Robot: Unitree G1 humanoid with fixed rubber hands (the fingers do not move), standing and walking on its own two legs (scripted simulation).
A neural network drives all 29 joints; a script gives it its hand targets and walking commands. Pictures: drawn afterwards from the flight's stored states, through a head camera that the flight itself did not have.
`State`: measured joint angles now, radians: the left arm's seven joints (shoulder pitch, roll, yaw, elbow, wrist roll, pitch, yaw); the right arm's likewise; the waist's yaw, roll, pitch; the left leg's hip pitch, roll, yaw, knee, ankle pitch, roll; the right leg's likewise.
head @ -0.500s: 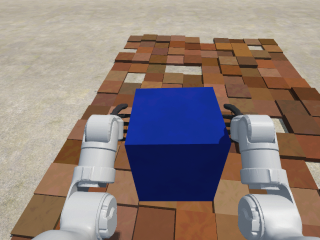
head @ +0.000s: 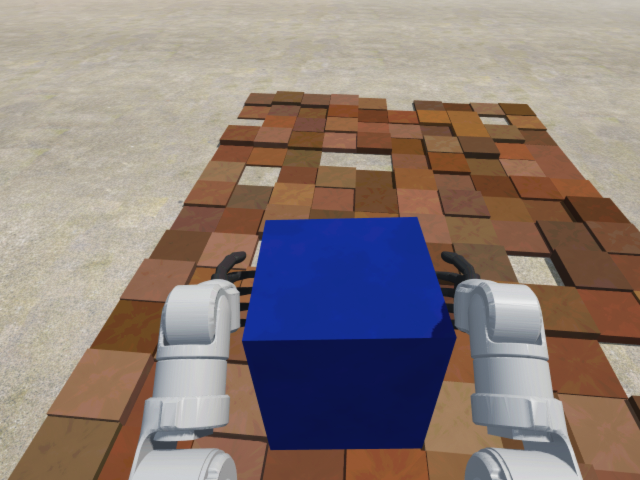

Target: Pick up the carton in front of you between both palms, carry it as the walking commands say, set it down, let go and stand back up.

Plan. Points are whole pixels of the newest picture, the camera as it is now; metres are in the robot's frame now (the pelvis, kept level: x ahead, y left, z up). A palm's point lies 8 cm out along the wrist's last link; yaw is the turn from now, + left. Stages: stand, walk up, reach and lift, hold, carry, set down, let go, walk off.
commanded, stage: carry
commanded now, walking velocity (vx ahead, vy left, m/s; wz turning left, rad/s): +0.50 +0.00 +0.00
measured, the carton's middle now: (343, 333) +0.31 +0.00 +0.03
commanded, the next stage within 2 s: none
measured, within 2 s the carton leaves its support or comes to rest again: neither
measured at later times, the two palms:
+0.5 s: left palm (247, 201) +0.53 +0.17 +0.10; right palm (423, 206) +0.53 -0.13 +0.09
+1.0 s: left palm (280, 95) +0.92 +0.16 +0.13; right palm (402, 93) +0.95 -0.14 +0.13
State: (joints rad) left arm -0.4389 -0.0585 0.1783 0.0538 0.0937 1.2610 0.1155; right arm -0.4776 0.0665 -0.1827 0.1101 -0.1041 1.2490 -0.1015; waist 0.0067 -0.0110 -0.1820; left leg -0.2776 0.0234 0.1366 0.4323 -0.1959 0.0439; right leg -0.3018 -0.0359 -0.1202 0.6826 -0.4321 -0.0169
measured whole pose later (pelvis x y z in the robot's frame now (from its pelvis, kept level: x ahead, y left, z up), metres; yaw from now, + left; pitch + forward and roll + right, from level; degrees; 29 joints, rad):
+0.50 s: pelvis +0.21 +0.01 -0.03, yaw +1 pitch +6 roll +0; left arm -0.50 0.02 0.16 0.02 0.02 1.23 0.12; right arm -0.51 0.06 -0.13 0.04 -0.10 1.22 -0.12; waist -0.02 0.00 -0.17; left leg -0.29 -0.01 0.15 0.55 -0.43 0.06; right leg -0.48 -0.01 -0.05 1.26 -0.50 -0.05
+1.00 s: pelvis +0.55 -0.03 -0.01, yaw +3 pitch +5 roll +1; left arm -0.80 0.00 0.25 -0.06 0.00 1.27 0.18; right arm -0.80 0.01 -0.28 -0.08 -0.06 1.30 -0.14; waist 0.08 -0.01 0.09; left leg -0.70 0.04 0.04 0.99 -0.37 0.05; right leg -0.32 0.00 -0.20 0.55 -0.17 -0.13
